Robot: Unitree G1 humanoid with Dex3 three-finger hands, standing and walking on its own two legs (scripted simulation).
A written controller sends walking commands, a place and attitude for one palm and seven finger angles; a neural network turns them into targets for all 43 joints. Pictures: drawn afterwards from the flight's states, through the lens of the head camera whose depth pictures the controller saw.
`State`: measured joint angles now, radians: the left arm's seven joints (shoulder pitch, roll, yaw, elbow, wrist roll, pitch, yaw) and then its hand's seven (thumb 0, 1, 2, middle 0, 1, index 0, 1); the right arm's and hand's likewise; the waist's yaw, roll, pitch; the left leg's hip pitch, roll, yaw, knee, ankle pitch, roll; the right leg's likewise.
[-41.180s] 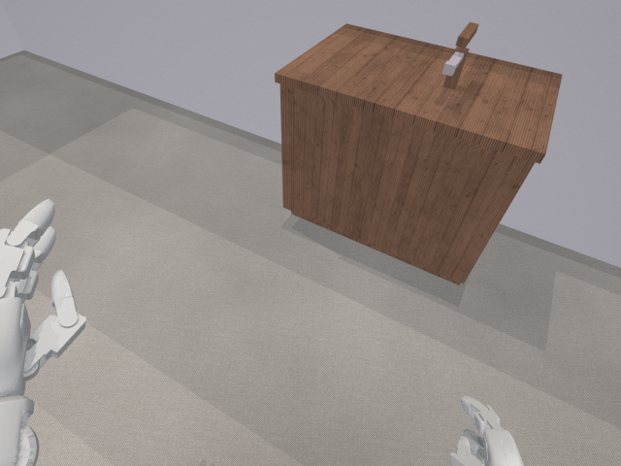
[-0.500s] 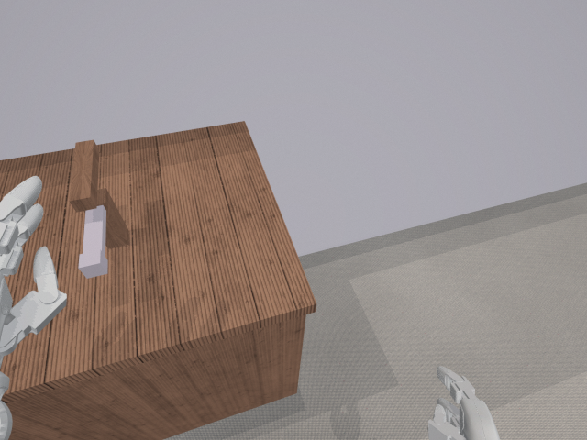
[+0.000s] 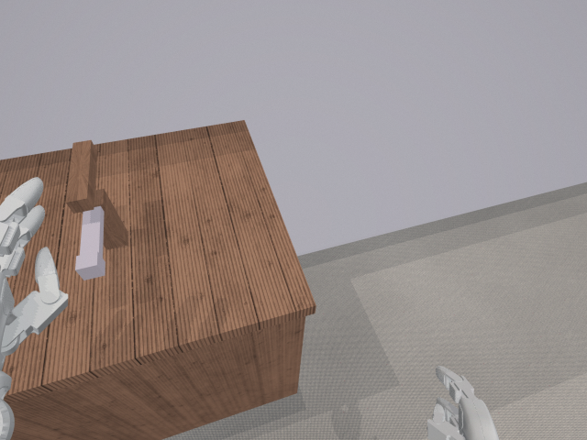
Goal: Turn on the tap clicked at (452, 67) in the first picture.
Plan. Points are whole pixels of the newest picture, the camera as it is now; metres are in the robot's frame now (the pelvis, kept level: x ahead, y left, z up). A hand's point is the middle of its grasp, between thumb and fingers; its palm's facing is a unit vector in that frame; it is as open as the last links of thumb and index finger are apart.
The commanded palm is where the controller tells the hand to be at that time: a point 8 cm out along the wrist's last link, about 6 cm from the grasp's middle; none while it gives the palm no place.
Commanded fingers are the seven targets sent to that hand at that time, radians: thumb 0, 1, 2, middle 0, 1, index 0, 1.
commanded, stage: shuffle to correct the standing spot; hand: left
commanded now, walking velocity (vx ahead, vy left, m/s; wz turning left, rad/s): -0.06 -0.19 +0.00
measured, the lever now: (90, 265) +0.33 +0.31 +0.04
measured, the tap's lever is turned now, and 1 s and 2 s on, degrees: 0 0 0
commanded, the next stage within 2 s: come to a stop and stand still in 0.12 s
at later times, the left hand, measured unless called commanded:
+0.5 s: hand (52, 300) +0.22 +0.25 +0.16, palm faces +0.27 -0.86 -0.42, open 7.4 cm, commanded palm +0.15 +0.30 +0.18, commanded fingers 0.00 0.90 0.90 -0.20 -0.30 -0.20 -0.30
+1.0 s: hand out of the picture +0.23 +0.32 +0.16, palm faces +0.36 -0.87 -0.35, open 7.4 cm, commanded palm +0.17 +0.36 +0.18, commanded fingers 0.00 0.90 0.90 -0.20 -0.30 -0.20 -0.30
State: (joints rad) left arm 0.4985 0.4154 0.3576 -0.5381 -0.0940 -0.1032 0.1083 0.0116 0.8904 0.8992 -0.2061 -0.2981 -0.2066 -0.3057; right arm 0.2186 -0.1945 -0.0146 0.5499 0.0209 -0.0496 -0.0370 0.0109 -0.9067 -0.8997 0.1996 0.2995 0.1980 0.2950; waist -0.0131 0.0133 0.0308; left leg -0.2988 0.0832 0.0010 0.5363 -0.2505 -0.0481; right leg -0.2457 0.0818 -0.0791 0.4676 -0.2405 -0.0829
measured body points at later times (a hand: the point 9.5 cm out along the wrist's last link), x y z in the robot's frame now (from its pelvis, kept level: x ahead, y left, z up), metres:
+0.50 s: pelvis -0.02 +0.02 +0.00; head +0.02 +0.02 +0.45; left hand +0.20 +0.29 +0.18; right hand +0.15 -0.23 -0.08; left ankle +0.02 +0.15 -0.73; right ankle +0.01 -0.07 -0.74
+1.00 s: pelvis +0.00 +0.08 +0.01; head +0.02 +0.11 +0.45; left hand +0.20 +0.37 +0.18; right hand +0.19 -0.13 -0.05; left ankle +0.02 +0.15 -0.74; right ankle +0.01 -0.07 -0.73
